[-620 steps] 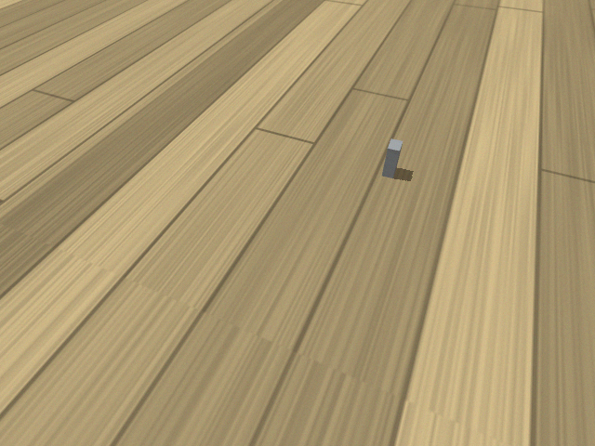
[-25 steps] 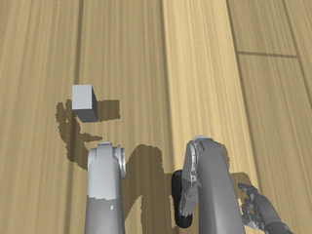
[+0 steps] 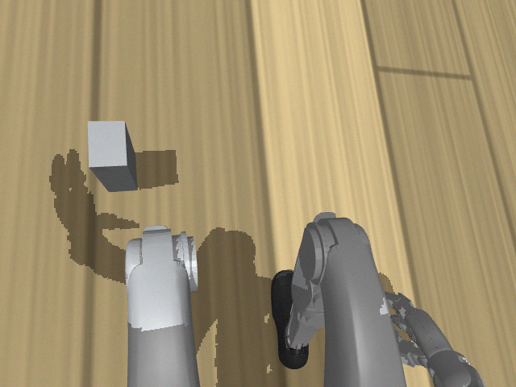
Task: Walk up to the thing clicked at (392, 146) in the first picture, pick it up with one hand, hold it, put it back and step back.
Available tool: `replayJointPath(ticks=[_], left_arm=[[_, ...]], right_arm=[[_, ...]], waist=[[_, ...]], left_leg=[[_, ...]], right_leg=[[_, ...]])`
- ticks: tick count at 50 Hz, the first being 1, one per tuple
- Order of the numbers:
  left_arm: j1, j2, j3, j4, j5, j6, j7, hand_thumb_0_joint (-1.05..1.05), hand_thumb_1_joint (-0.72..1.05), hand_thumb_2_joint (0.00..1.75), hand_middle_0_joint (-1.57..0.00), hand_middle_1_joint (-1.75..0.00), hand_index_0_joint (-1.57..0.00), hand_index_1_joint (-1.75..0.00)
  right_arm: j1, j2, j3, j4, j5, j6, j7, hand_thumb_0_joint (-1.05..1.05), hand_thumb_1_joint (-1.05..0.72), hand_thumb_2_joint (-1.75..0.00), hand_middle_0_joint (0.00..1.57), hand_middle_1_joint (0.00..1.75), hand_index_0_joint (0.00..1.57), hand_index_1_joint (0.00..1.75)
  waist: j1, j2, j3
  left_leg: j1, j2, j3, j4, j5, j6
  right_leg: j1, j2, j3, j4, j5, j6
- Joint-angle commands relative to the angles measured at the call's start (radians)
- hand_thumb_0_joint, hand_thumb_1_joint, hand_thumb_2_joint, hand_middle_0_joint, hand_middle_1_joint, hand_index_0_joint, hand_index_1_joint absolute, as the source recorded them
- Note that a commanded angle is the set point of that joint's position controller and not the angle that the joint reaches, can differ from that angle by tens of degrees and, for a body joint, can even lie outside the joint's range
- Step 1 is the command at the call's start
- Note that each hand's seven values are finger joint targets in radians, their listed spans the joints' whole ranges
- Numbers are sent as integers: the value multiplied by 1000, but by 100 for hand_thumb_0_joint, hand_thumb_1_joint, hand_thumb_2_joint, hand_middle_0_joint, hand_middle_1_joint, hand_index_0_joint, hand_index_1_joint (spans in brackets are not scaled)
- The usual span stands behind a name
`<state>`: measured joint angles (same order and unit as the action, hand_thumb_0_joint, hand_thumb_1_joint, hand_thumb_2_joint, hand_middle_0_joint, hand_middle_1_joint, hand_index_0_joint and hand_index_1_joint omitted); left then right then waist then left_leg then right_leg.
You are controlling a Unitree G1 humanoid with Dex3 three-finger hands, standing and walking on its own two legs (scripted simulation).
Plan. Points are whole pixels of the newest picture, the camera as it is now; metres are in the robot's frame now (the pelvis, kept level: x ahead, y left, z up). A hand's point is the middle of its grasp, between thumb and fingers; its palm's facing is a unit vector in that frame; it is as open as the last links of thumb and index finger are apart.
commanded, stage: approach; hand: left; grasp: from the side
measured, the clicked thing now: (115, 160) +0.48 +0.24 -0.26
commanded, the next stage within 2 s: close in in 0.20 s
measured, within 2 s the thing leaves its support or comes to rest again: neither
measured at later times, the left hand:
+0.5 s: hand (77, 170) +0.44 +0.29 -0.21, palm faces +0.21 -0.98 +0.05, open 17.5 cm
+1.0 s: hand (109, 174) +0.44 +0.24 -0.23, palm faces +0.25 -0.97 +0.02, open 17.5 cm
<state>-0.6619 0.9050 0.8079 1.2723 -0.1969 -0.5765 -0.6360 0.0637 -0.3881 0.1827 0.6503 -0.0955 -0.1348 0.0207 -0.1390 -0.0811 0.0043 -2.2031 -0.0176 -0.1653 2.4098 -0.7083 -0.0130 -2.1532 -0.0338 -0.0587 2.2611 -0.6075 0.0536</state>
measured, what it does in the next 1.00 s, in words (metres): lowers itself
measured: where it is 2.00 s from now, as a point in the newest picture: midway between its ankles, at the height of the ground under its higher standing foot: (230, 351)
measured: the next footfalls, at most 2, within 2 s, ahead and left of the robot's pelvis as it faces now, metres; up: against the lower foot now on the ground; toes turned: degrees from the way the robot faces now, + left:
none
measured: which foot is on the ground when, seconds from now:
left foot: down 0.00-1.00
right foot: down 0.00-1.00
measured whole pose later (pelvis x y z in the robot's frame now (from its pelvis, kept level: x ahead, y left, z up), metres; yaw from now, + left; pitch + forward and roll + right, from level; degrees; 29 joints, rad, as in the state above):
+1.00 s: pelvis -0.01 +0.02 -0.05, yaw -7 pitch +13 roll -19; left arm -0.68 0.79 0.52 1.49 -0.02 -1.12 0.02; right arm -0.13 -0.37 0.48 0.57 -0.37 0.03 0.16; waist -0.28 -0.25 0.28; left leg -2.21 -0.02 -0.34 2.66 -0.72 0.01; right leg -2.07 0.03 -0.19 2.35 -0.56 0.08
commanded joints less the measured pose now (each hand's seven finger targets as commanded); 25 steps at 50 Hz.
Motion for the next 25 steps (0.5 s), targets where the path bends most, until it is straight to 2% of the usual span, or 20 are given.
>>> replayJointPath(ticks=[1,3,5,6,7,8,9,10,11,13,15,16,17,19,20,23,25], left_arm=[[-220,317,4,-164,5,-143,43,0,-53,11,-8,-16,-7,-17],[-206,340,20,-160,16,-183,69,0,-53,13,-7,-16,-6,-17],[-195,326,14,-161,22,-222,84,0,-56,13,-7,-17,-6,-18],[-216,284,-22,-171,23,-240,90,0,-57,14,-7,-17,-6,-18],[-200,285,-19,-154,28,-252,99,0,-56,15,-7,-18,-6,-19],[-212,271,-42,-159,34,-268,107,0,-55,15,-6,-18,-5,-19],[-161,311,0,-106,41,-276,124,0,-56,15,-6,-18,-5,-19],[-182,305,-21,-113,44,-293,134,0,-57,14,-6,-17,-6,-18],[-178,267,-43,-103,44,-308,143,0,-60,14,-6,-18,-5,-19],[-206,254,-50,-69,41,-337,170,0,-61,13,-6,-17,-6,-18],[-211,204,-95,-14,41,-367,192,0,-61,12,-6,-18,-6,-18],[-221,199,-110,-3,49,-382,207,0,-61,8,-7,-14,-7,-14],[-216,218,-101,7,52,-398,226,0,-61,6,-7,-14,-8,-13],[-216,208,-107,34,59,-427,264,0,-61,7,-7,-14,-8,-14],[-204,218,-96,38,60,-442,285,0,-61,7,-7,-14,-8,-13],[-206,193,-105,49,61,-482,343,0,-61,7,-7,-14,-8,-13],[-211,199,-109,36,79,-505,381,0,-61,8,-6,-14,-7,-13]], right_arm=[[97,-279,-67,-48,-28,-1,-2,0,-88,-89,20,30,20,30],[86,-287,-49,-48,-44,13,5,0,-88,-89,20,30,20,30],[73,-293,-37,-47,-61,27,11,0,-89,-90,20,30,20,30],[59,-297,-30,-49,-70,33,14,0,-89,-90,20,30,20,30],[51,-304,-24,-50,-77,37,17,0,-89,-90,20,30,20,30],[24,-306,-13,-60,-85,41,19,0,-89,-90,20,30,20,30],[37,-318,-6,-45,-95,50,19,0,-90,-90,20,30,20,30],[24,-319,4,-47,-102,58,22,0,-90,-90,20,30,20,30],[13,-318,13,-49,-110,63,25,0,-91,-90,20,30,20,30],[-1,-323,37,-54,-127,72,32,0,-91,-90,20,30,20,30],[-35,-332,57,-63,-139,77,38,0,-92,-90,20,30,20,30],[-41,-333,70,-61,-148,79,42,0,-92,-90,20,30,20,30],[-46,-337,77,-62,-156,82,45,0,-93,-90,20,30,20,30],[-66,-342,101,-73,-168,89,54,0,-93,-90,20,30,20,30],[-71,-352,105,-74,-177,94,58,0,-93,-90,20,30,20,30],[-91,-361,129,-87,-195,109,71,0,-93,-90,20,30,20,30],[-100,-366,136,-85,-208,117,75,0,-93,-90,20,30,20,30]], waist=[[-29,330,-570],[-31,360,-583],[-38,389,-601],[-56,417,-591],[-52,428,-576],[-63,438,-576],[-60,448,-571],[-71,451,-553],[-83,448,-542],[-114,421,-510],[-148,399,-458],[-160,390,-445],[-152,376,-445],[-163,383,-416],[-155,397,-415],[-170,406,-397],[-177,427,-381]], left_leg=[[431,25,65,-282,113,17],[445,27,58,-264,158,10],[478,32,52,-252,193,1],[495,34,46,-252,203,-5],[506,36,36,-253,214,-10],[519,38,32,-241,221,-13],[528,39,30,-226,264,-17],[498,39,31,-214,248,-14],[500,40,25,-209,257,-17],[467,42,14,-188,227,-13],[434,45,1,-175,184,-9],[422,46,-2,-162,181,-7],[405,46,-3,-151,163,-5],[415,48,-20,-157,162,-13],[420,49,-24,-154,168,-16],[422,51,-44,-152,164,-20],[434,54,-52,-150,168,-25]], right_leg=[[273,28,-104,-136,61,-80],[296,29,-114,-107,97,-80],[297,33,-124,-86,121,-81],[281,32,-130,-78,129,-83],[269,33,-137,-65,134,-85],[264,32,-142,-60,141,-84],[279,34,-148,-49,169,-84],[283,37,-150,-47,163,-84],[283,38,-155,-39,173,-83],[296,44,-170,-44,166,-77],[286,48,-183,-40,145,-75],[303,51,-187,-43,152,-71],[316,55,-189,-46,141,-69],[316,57,-208,-33,138,-66],[324,61,-213,-27,144,-66],[336,67,-232,-21,147,-62],[335,67,-238,-15,158,-61]])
